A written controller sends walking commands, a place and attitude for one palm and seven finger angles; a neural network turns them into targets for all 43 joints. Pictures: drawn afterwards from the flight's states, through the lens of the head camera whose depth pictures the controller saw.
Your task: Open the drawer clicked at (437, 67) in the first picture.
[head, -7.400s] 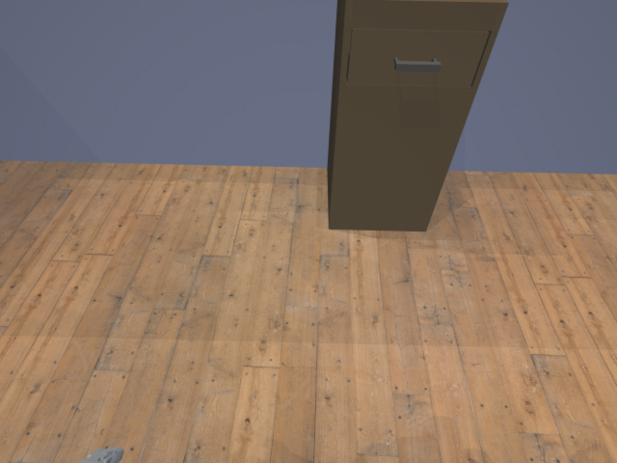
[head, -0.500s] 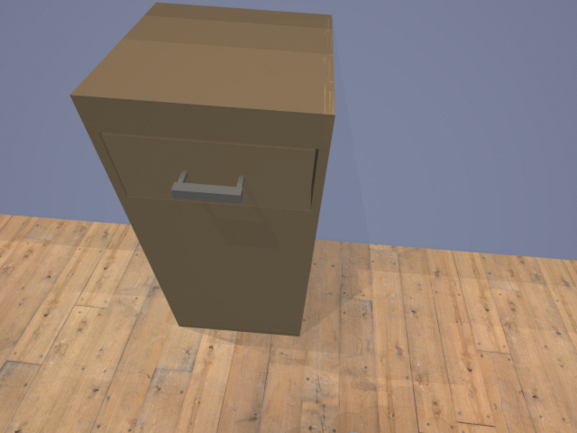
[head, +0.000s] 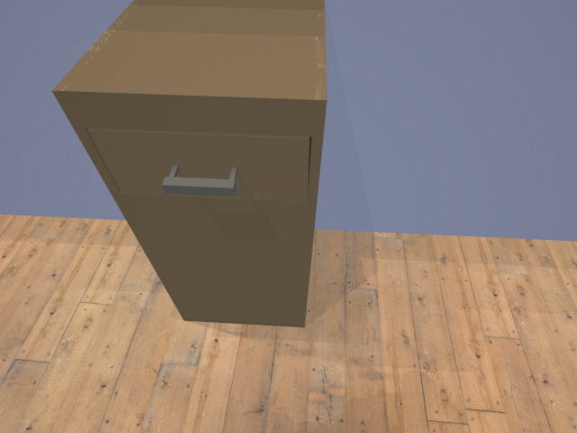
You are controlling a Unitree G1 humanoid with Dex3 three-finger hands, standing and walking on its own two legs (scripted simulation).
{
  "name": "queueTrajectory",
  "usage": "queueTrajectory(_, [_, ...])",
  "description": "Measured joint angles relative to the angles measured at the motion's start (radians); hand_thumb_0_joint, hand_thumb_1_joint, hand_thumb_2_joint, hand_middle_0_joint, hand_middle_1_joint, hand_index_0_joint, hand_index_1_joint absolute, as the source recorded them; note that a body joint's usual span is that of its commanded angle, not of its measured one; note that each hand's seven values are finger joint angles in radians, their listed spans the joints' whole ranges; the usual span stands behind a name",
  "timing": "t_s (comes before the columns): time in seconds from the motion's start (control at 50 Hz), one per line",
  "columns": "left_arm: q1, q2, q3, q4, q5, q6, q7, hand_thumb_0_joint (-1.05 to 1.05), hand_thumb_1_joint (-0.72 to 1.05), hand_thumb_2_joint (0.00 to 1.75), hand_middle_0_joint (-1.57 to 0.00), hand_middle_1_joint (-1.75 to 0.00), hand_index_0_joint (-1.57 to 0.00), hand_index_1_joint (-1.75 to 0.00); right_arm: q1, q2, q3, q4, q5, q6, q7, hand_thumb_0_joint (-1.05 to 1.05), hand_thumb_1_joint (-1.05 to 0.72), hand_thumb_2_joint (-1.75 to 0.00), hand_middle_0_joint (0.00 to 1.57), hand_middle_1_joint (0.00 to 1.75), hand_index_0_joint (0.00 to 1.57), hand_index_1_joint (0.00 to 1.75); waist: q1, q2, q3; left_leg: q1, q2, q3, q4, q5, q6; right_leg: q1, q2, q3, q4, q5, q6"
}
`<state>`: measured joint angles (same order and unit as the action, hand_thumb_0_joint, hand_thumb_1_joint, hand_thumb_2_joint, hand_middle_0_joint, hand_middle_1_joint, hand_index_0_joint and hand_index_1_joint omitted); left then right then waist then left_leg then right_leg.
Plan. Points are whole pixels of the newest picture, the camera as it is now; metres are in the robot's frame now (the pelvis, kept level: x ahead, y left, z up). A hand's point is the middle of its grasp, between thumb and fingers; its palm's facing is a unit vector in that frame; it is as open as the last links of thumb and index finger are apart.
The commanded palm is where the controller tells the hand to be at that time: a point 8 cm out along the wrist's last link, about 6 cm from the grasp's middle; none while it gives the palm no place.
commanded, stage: come to a stop and stand still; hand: left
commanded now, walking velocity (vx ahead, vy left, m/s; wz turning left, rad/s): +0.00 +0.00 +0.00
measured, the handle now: (202, 178) +0.54 +0.19 +0.01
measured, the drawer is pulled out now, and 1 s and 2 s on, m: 0.00 0.00 0.00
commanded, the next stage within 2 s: look again from close up in 0.36 s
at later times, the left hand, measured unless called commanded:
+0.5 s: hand out of the picture -0.02 +0.20 -0.16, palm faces -0.01 -0.98 -0.22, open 7.4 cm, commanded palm none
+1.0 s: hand out of the picture +0.03 +0.17 -0.16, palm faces +0.00 -0.98 -0.21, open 7.3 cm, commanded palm none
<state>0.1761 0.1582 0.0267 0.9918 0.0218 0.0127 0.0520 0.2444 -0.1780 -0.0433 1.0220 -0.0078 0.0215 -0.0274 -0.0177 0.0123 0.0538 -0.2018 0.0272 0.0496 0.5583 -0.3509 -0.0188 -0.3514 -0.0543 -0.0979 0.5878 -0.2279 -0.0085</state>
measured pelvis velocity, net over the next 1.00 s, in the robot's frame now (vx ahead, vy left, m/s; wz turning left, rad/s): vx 0.02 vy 0.00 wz -0.02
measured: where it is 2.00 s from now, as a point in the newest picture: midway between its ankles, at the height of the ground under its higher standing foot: outside the picture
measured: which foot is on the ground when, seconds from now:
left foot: down 0.00-1.00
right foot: down 0.00-1.00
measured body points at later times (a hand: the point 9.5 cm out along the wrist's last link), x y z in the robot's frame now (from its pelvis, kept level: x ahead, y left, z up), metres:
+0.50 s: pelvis +0.00 +0.02 +0.01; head +0.00 +0.00 +0.46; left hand -0.02 +0.25 -0.14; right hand -0.02 -0.19 -0.16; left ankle -0.03 +0.12 -0.73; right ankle +0.05 -0.12 -0.73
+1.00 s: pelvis +0.02 +0.00 +0.01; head +0.03 -0.01 +0.46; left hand +0.03 +0.22 -0.14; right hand -0.01 -0.21 -0.16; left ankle -0.03 +0.12 -0.73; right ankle +0.05 -0.12 -0.73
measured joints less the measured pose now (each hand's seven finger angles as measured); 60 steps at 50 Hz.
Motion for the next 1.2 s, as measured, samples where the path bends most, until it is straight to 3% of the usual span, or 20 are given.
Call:
queueTrajectory(0.1, [0.058, 0.014, -0.017, 0.007, -0.002, 0.025, -0.015, 0.01, 0.91, 0.9, -0.2, -0.3, -0.2, -0.3, 0.036, 0.001, 0.023, -0.054, -0.01, -0.006, 0.006, 0.01, -0.91, -0.9, 0.19, 0.3, 0.2, 0.29, 0.013, -0.004, -0.031, 0.031, -0.025, 0.035, 0.016, -0.013, 0.04, 0.029, -0.018, 0.037, -0.002, 0.005, 0.014])
queueTrajectory(0.3, [0.156, 0.026, -0.032, 0.043, -0.001, 0.014, -0.034, 0.01, 0.91, 0.9, -0.2, -0.3, -0.19, -0.3, 0.067, -0.014, 0.053, -0.048, -0.012, -0.018, 0.014, 0.01, -0.93, -0.9, 0.2, 0.3, 0.2, 0.29, 0.025, 0.013, -0.042, 0.065, -0.048, 0.059, -0.072, 0.038, 0.06, 0.052, -0.031, 0.062, -0.081, 0.06, 0.031])
queueTrajectory(0.62, [0.133, -0.037, -0.044, 0.119, -0.007, -0.015, -0.032, 0.01, 0.91, 0.9, -0.2, -0.3, -0.19, -0.3, 0.097, 0.02, 0.07, 0.075, -0.005, -0.037, 0.002, 0.01, -0.91, -0.9, 0.2, 0.3, 0.2, 0.29, 0.013, 0.015, -0.014, 0.107, -0.036, 0.045, -0.12, 0.041, 0.041, 0.085, -0.018, 0.046, -0.1, 0.043, 0.029])
queueTrajectory(1.06, [0.095, -0.013, -0.027, 0.13, -0.008, -0.029, -0.015, 0.02, 0.94, 0.9, -0.2, -0.3, -0.2, -0.3, 0.07, 0.043, 0.061, 0.115, -0.005, -0.042, -0.006, 0.0, -0.91, -0.9, 0.19, 0.3, 0.2, 0.29, 0.012, 0.008, -0.018, 0.115, 0.009, 0.021, -0.108, 0.017, 0.005, 0.109, 0.021, 0.014, -0.105, 0.014, 0.001])
queueTrajectory(1.08, [0.135, -0.004, -0.044, -0.012, 0.032, 0.028, -0.008, 0.02, 0.94, 0.9, -0.2, -0.3, -0.2, -0.3, 0.079, 0.038, 0.069, 0.073, 0.01, -0.051, -0.011, 0.0, -0.91, -0.9, 0.19, 0.3, 0.2, 0.29, 0.026, 0.005, -0.01, 0.111, 0.012, 0.03, -0.097, 0.009, 0.005, 0.098, 0.024, 0.022, -0.091, 0.012, 0.0])
queueTrajectory(1.12, [0.228, 0.029, -0.076, -0.345, 0.103, 0.055, 0.041, 0.03, 0.94, 0.89, -0.21, -0.31, -0.2, -0.31, 0.11, 0.022, 0.06, -0.01, 0.031, -0.135, -0.045, 0.01, -0.92, -0.9, 0.2, 0.3, 0.2, 0.29, 0.051, 0.001, -0.015, 0.106, 0.004, 0.048, -0.093, 0.005, 0.007, 0.072, 0.018, 0.041, -0.058, 0.001, -0.003])
queueTrajectory(1.16, [0.261, 0.056, -0.102, -0.588, 0.185, 0.068, 0.103, 0.03, 0.93, 0.89, -0.21, -0.32, -0.2, -0.32, 0.113, -0.014, 0.045, -0.077, 0.045, -0.209, -0.063, 0.02, -0.93, -0.9, 0.2, 0.3, 0.2, 0.29, 0.049, 0.014, -0.035, 0.081, -0.005, 0.046, -0.076, 0.003, 0.01, 0.045, 0.007, 0.043, -0.032, -0.01, -0.001])
queueTrajectory(1.2, [0.239, 0.086, -0.109, -0.737, 0.328, 0.053, 0.155, 0.03, 0.9, 0.88, -0.21, -0.33, -0.2, -0.33, 0.077, -0.054, 0.037, -0.148, 0.024, -0.24, -0.062, 0.02, -0.93, -0.9, 0.2, 0.3, 0.2, 0.29, 0.034, 0.023, -0.065, 0.026, -0.013, 0.044, -0.041, -0.003, 0.014, -0.008, -0.004, 0.044, 0.001, -0.017, 0.0])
